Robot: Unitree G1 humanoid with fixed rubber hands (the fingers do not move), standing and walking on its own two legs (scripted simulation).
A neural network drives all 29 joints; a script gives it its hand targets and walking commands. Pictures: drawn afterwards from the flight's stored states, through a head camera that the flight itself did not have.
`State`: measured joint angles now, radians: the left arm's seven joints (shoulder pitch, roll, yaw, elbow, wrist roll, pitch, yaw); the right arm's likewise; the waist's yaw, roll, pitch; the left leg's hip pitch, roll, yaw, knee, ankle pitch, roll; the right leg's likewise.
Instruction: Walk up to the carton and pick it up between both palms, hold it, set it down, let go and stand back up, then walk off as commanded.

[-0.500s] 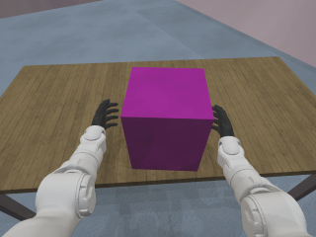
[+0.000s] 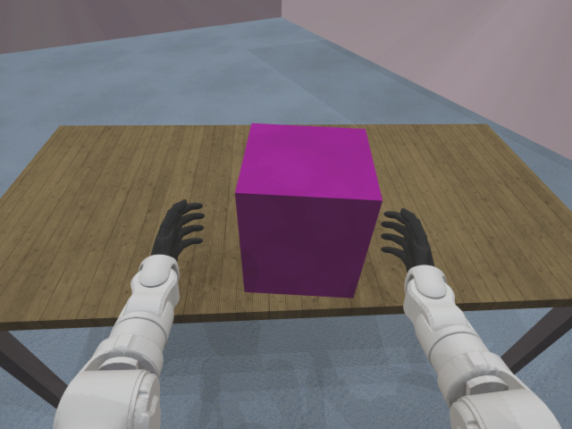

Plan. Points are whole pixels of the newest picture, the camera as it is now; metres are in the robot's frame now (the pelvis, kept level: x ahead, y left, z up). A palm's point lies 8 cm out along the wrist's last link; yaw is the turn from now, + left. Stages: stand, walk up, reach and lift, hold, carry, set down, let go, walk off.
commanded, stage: set down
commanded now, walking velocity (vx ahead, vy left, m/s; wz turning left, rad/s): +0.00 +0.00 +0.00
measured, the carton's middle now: (303, 212) +0.51 -0.01 +0.03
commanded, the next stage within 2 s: none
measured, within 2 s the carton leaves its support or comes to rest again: neither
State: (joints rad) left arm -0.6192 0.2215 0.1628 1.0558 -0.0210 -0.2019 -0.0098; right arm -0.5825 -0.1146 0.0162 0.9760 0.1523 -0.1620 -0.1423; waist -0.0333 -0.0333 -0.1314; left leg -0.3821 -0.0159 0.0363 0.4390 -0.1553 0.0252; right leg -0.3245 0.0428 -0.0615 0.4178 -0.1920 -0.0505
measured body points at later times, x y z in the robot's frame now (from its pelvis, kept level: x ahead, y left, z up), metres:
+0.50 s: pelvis -0.01 +0.00 +0.00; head +0.00 +0.02 +0.45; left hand +0.30 +0.22 +0.04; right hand +0.29 -0.18 +0.07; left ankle +0.04 +0.09 -0.74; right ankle +0.01 -0.09 -0.74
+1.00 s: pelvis -0.01 +0.00 +0.00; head -0.01 +0.02 +0.45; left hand +0.22 +0.24 +0.02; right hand +0.21 -0.20 +0.05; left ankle +0.04 +0.09 -0.74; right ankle +0.01 -0.09 -0.74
